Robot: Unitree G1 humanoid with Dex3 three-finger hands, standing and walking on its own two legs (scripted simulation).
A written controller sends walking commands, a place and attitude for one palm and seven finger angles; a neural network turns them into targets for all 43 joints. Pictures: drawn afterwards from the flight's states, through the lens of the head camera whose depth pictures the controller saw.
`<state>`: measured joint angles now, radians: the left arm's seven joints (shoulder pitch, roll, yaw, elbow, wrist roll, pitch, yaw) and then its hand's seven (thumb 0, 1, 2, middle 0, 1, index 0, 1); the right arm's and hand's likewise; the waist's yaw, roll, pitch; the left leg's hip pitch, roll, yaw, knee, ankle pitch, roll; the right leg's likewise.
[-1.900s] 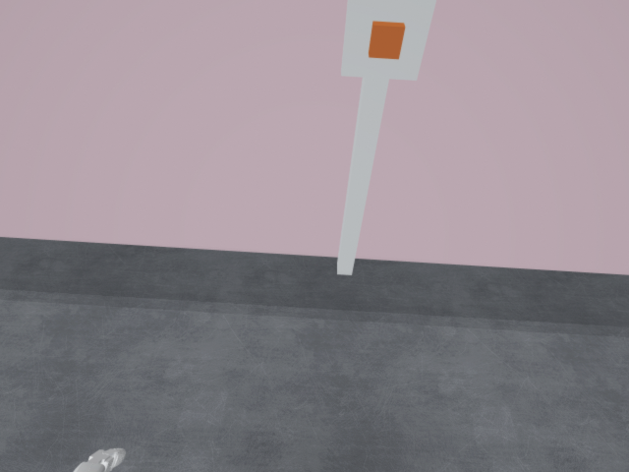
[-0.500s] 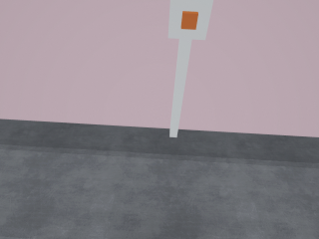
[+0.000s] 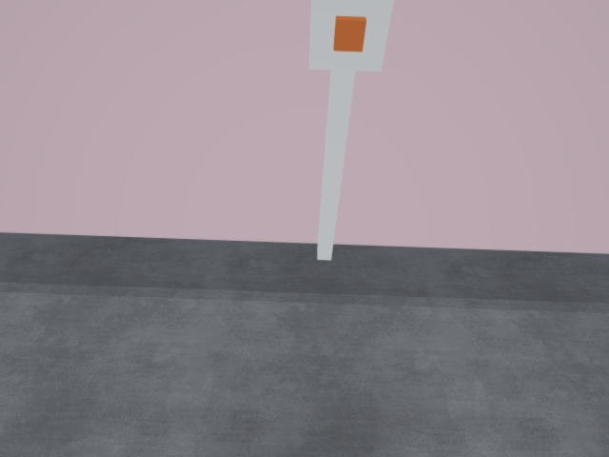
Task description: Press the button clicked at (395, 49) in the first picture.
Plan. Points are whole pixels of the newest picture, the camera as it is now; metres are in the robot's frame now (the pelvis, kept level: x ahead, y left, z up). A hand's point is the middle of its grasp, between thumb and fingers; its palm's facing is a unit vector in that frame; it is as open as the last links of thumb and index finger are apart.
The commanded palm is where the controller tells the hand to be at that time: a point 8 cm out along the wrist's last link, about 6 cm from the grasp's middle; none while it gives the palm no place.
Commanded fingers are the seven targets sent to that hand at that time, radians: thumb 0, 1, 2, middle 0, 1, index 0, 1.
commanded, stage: walk to a spot facing it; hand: left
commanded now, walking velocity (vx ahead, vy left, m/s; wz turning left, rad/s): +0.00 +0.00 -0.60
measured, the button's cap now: (349, 33) +0.95 -0.03 +0.14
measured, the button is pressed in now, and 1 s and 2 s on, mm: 0 0 0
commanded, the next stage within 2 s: none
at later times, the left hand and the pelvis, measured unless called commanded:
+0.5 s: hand out of the picture +0.04 +0.15 -0.16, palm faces -0.18 -0.95 -0.25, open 7.4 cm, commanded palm none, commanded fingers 0.00 0.90 0.90 -0.20 -0.30 -0.20 -0.30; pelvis -0.04 -0.03 +0.00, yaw -14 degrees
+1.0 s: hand out of the picture +0.12 +0.21 -0.17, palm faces -0.44 -0.87 -0.21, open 7.4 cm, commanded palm none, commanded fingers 0.00 0.90 0.90 -0.20 -0.30 -0.20 -0.30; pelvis -0.05 +0.05 +0.00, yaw -32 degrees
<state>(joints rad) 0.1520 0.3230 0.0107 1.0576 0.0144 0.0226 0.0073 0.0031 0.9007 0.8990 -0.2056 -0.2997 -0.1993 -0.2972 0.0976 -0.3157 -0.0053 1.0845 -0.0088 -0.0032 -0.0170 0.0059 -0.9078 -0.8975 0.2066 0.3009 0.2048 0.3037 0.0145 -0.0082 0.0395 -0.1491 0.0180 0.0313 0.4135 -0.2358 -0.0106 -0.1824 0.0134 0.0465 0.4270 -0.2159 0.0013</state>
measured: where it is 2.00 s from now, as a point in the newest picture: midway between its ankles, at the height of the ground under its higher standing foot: outside the picture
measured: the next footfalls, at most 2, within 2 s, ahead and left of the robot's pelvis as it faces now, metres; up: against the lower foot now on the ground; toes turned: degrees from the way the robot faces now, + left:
left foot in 0.80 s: +0.02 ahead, +0.12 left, +0.00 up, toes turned -26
right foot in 1.30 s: -0.10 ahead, -0.14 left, +0.00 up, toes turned -51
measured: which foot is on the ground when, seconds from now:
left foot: down 0.00-0.26, up 0.28-0.78, down 0.80-1.00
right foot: down 0.00-0.80, up 0.82-1.00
